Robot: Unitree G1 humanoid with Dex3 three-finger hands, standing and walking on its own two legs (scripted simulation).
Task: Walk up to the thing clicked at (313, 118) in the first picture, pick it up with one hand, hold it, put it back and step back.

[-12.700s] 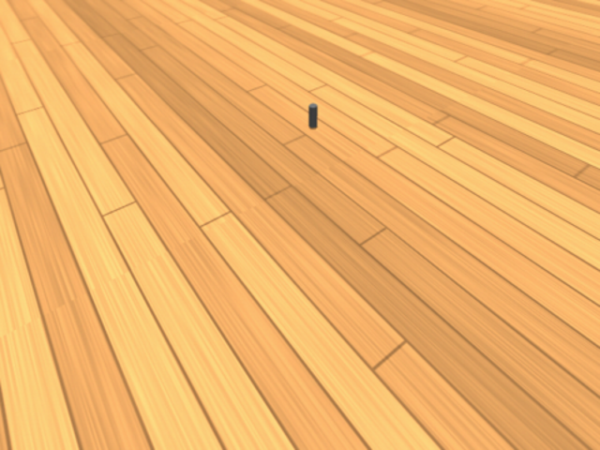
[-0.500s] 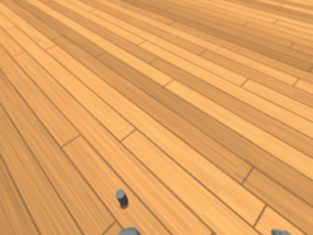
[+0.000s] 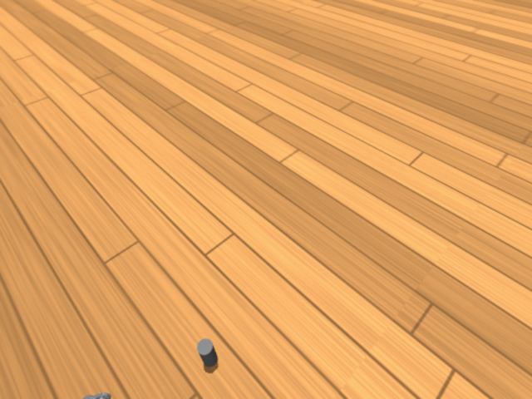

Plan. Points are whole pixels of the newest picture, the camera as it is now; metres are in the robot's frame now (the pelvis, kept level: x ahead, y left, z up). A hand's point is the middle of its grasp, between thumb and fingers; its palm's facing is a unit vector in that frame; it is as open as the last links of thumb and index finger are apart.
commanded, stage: walk up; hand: left
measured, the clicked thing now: (207, 353) +0.41 +0.22 -0.70
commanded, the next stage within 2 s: none
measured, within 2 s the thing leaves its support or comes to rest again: neither
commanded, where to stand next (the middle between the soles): +0.06 +0.02 m, yaw +0 degrees
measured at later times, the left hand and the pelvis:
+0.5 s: hand out of the picture +0.08 +0.29 -0.16, palm faces +0.00 -0.94 -0.35, open 7.4 cm; pelvis +0.05 +0.02 +0.00, yaw +1 degrees
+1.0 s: hand (136, 367) +0.22 +0.25 -0.15, palm faces -0.02 -0.92 -0.39, open 7.4 cm; pelvis +0.08 +0.00 -0.02, yaw +4 degrees
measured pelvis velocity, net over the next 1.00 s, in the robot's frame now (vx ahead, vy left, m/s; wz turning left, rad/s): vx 0.08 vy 0.00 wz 0.06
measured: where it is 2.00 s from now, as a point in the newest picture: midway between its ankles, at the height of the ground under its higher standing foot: outside the picture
